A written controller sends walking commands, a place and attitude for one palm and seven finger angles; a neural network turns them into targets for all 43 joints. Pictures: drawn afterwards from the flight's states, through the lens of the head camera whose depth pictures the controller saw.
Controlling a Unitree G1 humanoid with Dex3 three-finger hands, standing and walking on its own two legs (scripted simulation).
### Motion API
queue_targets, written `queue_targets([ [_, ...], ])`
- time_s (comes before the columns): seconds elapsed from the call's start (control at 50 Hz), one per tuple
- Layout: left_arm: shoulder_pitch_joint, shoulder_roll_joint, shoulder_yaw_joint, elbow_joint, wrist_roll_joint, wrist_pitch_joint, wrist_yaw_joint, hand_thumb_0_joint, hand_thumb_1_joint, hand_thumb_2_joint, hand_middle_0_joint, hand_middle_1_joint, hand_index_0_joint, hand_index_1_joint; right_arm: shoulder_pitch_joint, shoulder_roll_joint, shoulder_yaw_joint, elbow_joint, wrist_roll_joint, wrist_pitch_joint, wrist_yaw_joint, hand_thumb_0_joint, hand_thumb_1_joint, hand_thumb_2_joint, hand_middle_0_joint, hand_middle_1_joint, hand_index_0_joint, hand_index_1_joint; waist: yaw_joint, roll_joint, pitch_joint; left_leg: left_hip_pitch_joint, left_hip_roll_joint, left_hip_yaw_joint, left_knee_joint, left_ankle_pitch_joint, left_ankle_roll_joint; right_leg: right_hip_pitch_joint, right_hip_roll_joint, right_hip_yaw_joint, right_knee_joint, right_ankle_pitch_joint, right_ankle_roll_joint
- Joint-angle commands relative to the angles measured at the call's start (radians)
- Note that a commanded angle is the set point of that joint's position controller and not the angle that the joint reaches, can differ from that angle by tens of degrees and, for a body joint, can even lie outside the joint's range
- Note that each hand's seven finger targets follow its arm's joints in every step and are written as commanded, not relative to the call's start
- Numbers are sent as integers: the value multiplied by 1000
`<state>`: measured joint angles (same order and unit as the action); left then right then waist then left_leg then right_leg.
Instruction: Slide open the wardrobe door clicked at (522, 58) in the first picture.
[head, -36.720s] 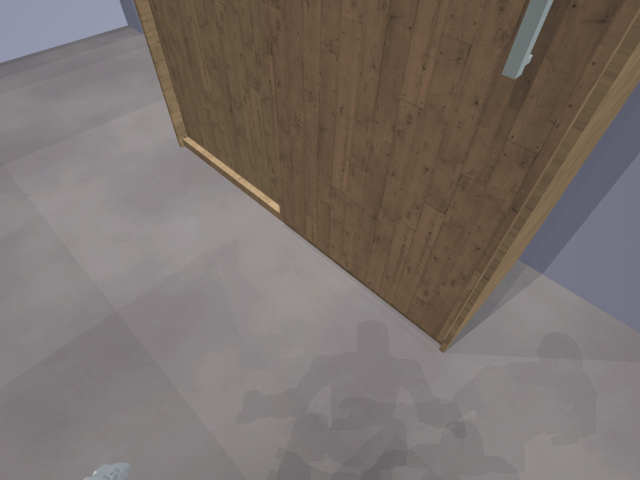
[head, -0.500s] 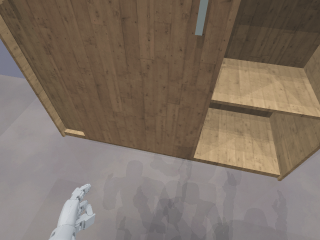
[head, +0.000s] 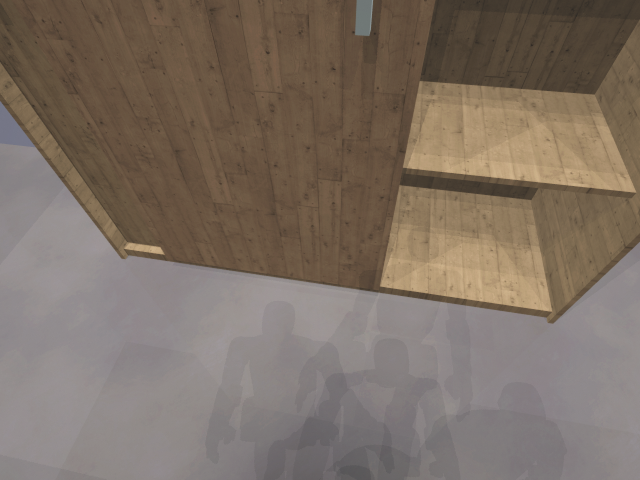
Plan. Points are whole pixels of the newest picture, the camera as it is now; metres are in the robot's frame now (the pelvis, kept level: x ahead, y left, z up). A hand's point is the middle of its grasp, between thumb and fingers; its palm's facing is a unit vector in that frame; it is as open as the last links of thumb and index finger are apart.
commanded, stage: let the arm hang, fingers relaxed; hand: right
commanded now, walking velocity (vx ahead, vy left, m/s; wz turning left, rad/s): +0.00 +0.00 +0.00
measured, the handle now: out of the picture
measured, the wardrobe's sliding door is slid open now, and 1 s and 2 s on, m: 0.58 0.58 0.58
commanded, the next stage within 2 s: look to check the result in 0.62 s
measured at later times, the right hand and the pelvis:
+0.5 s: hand out of the picture +0.06 -0.19 -0.17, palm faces -0.04 +0.98 -0.20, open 7.3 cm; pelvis +0.01 -0.01 +0.00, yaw +2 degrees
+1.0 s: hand out of the picture +0.06 -0.18 -0.17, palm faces -0.04 +0.98 -0.19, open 7.3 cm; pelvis +0.03 -0.01 +0.01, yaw +2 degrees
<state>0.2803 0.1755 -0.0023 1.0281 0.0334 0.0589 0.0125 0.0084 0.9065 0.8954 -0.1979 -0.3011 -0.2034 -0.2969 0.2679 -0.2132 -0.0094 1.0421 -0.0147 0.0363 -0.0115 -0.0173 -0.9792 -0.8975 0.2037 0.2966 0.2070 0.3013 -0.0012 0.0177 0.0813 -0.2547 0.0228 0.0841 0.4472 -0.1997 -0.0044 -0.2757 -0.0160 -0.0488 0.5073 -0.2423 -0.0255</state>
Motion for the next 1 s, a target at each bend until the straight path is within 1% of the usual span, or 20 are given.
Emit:
queue_targets([
  [0.0, 7, 128, 31, -52, -4, -40, 13, 0, 900, 900, -200, -300, -200, -300, -9, -84, -9, -25, -4, -34, -9, 0, -900, -900, 200, 300, 200, 300, 9, -50, -60, 41, 67, -100, -82, -76, 18, -20, -107, 123, -183, -97, -21],
  [0.04, 19, 125, 31, -38, -5, -42, 14, 0, 900, 900, -200, -300, -200, -300, -3, -78, -7, -6, -4, -33, -10, 0, -900, -900, 200, 300, 200, 300, 9, -27, -53, 32, 67, -97, -77, -74, 16, -13, -110, 124, -192, -94, -24],
  [0.08, 23, 116, 30, -25, -7, -47, 13, 0, 900, 900, -200, -300, -200, -300, 4, -79, -6, 8, -4, -35, -12, 0, -900, -900, 200, 300, 200, 300, 5, -21, -74, 45, 72, -100, -75, -47, 14, 4, -109, 117, -187, -56, -26],
  [0.12, 26, 111, 28, -14, -7, -47, 14, 0, 900, 900, -200, -300, -200, -300, 4, -73, -4, 17, -4, -35, -14, 0, -900, -900, 200, 300, 200, 300, 6, -19, -50, 33, 74, -101, -73, -46, 14, -1, -108, 114, -190, -52, -25],
  [0.18, 26, 101, 26, -2, -7, -50, 14, 0, 900, 900, -200, -300, -200, -300, 3, -68, -5, 26, -5, -36, -17, 0, -900, -900, 200, 300, 200, 300, 8, 0, -51, 29, 76, -109, -70, -22, 12, 16, -105, 108, -181, -12, -24],
  [0.26, 16, 96, 27, 11, -9, -51, 12, 0, 900, 900, -200, -300, -200, -300, 2, -67, -4, 28, -7, -37, -19, 0, -900, -900, 200, 300, 200, 300, 6, -12, -43, 18, 79, -112, -73, -10, 11, 28, -101, 97, -173, 9, -23],
  [0.32, 7, 87, 25, 21, -7, -52, 12, 0, 900, 900, -200, -300, -200, -300, -18, -64, -7, 26, -7, -39, -20, 0, -900, -900, 200, 300, 200, 300, 9, 6, -36, 22, 86, -116, -75, 8, 10, 32, -97, 88, -170, 35, -18],
  [0.42, -9, 87, 22, 26, -8, -58, 13, 0, 900, 900, -200, -300, -200, -300, -27, -64, -9, 27, -5, -43, -20, 0, -900, -900, 200, 300, 200, 300, 7, -37, -68, 51, 90, -120, -70, 78, 7, 65, -101, 81, -161, 117, -16],
  [0.44, -15, 91, 22, 27, -8, -57, 14, 0, 900, 900, -200, -300, -200, -300, -32, -65, -7, 27, -4, -42, -20, 0, -900, -900, 200, 300, 200, 300, 8, -41, -60, 46, 88, -120, -74, 70, 7, 67, -101, 82, -165, 108, -13],
  [0.46, -14, 92, 24, 25, -10, -57, 12, 0, 900, 900, -200, -300, -200, -300, -30, -71, -8, 27, -6, -44, -21, 0, -900, -900, 200, 300, 200, 300, 7, -33, -70, 51, 90, -120, -76, 86, 6, 77, -102, 78, -156, 128, -13],
  [0.48, -20, 91, 23, 29, -10, -57, 13, 0, 900, 900, -200, -300, -200, -300, -43, -69, -7, 28, -5, -43, -21, 0, -900, -900, 200, 300, 200, 300, 12, -26, -55, 46, 90, -120, -78, 77, 5, 74, -104, 80, -165, 119, -12],
  [0.5, -19, 94, 22, 30, -9, -57, 13, 0, 900, 900, -200, -300, -200, -300, -44, -69, -7, 26, -4, -43, -20, 0, -900, -900, 200, 300, 200, 300, 10, -39, -58, 50, 90, -122, -83, 73, 5, 76, -104, 80, -169, 115, -11],
  [0.66, -29, 102, 22, 39, -13, -59, 14, 0, 900, 900, -200, -300, -200, -300, -48, -73, -5, 37, -4, -47, -21, 0, -900, -900, 200, 300, 200, 300, 10, -16, -71, 67, 92, -122, -91, 121, 2, 118, -108, 73, -167, 175, -9],
  [0.72, -30, 101, 19, 48, -12, -60, 15, 0, 900, 900, -200, -300, -200, -300, -53, -70, -5, 41, -3, -45, -20, 0, -900, -900, 200, 300, 200, 300, 11, -33, -61, 70, 93, -120, -96, 108, 1, 116, -109, 72, -179, 166, -8],
  [0.74, -33, 98, 20, 49, -12, -59, 15, 0, 900, 900, -200, -300, -200, -300, -52, -70, -5, 45, -3, -45, -20, 0, -900, -900, 200, 300, 200, 300, 11, -24, -53, 65, 92, -122, -100, 103, 1, 117, -108, 71, -181, 158, -8],
  [0.76, -27, 103, 20, 49, -14, -59, 15, 0, 900, 900, -200, -300, -200, -300, -46, -74, -5, 46, -4, -48, -21, 0, -900, -900, 200, 300, 200, 300, 11, -6, -71, 76, 92, -123, -102, 123, 1, 128, -109, 70, -172, 177, -8],
  [0.8, -27, 101, 18, 54, -12, -60, 16, 0, 900, 900, -200, -300, -200, -300, -47, -69, -4, 49, -2, -47, -21, 0, -900, -900, 200, 300, 200, 300, 12, -13, -76, 78, 94, -122, -100, 125, 2, 134, -109, 69, -175, 178, -8],
  [0.82, -28, 99, 18, 57, -12, -60, 17, 0, 900, 900, -200, -300, -200, -300, -54, -68, -4, 53, -2, -46, -21, 0, -900, -900, 200, 300, 200, 300, 13, -24, -57, 74, 93, -122, -102, 120, 2, 128, -110, 70, -181, 179, -8],
  [0.88, -26, 97, 18, 62, -14, -59, 17, 0, 900, 900, -200, -300, -200, -300, -47, -68, -4, 59, -3, -45, -21, 0, -900, -900, 200, 300, 200, 300, 12, -17, -52, 73, 93, -122, -109, 104, 1, 127, -110, 68, -183, 161, -8],
  [0.98, -18, 94, 18, 70, -15, -62, 19, 0, 900, 900, -200, -300, -200, -300, -38, -67, -4, 67, -2, -50, -22, 0, -900, -900, 200, 300, 200, 300, 13, -12, -75, 92, 98, -123, -103, 167, 4, 148, -109, 62, -169, 212, -7],
])
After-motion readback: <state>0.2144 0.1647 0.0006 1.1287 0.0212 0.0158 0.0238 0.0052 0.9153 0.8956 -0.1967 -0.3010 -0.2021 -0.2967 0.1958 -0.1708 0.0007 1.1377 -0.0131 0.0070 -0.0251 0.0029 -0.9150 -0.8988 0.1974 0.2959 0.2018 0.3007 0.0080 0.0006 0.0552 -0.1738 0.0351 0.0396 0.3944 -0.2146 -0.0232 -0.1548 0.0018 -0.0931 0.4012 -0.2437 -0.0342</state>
